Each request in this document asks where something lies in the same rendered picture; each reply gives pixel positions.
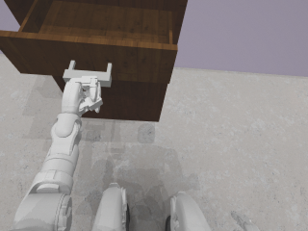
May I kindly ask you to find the right robot shin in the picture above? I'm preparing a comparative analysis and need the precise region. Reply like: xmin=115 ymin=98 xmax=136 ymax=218
xmin=170 ymin=192 xmax=186 ymax=231

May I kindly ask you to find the drawer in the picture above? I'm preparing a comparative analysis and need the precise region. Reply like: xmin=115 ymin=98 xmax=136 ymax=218
xmin=0 ymin=0 xmax=178 ymax=84

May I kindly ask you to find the cabinet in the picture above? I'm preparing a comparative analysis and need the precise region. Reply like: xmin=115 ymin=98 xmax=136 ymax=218
xmin=4 ymin=0 xmax=188 ymax=122

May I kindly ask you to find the left robot thigh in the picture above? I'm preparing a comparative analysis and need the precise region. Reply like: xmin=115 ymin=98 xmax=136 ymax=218
xmin=91 ymin=187 xmax=127 ymax=231

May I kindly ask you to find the robot left forearm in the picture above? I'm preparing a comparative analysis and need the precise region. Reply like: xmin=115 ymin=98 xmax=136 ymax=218
xmin=13 ymin=113 xmax=82 ymax=230

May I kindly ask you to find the robot right hand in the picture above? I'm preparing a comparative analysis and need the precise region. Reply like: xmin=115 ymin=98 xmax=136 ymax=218
xmin=231 ymin=210 xmax=260 ymax=231

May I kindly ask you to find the robot left upper arm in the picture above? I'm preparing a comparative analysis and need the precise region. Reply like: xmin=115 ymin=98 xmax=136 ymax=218
xmin=9 ymin=192 xmax=72 ymax=231

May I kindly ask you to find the handle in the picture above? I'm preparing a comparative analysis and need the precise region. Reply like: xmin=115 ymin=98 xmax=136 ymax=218
xmin=63 ymin=60 xmax=113 ymax=88

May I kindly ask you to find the robot left hand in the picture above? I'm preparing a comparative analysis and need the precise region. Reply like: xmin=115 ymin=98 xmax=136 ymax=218
xmin=61 ymin=76 xmax=103 ymax=118

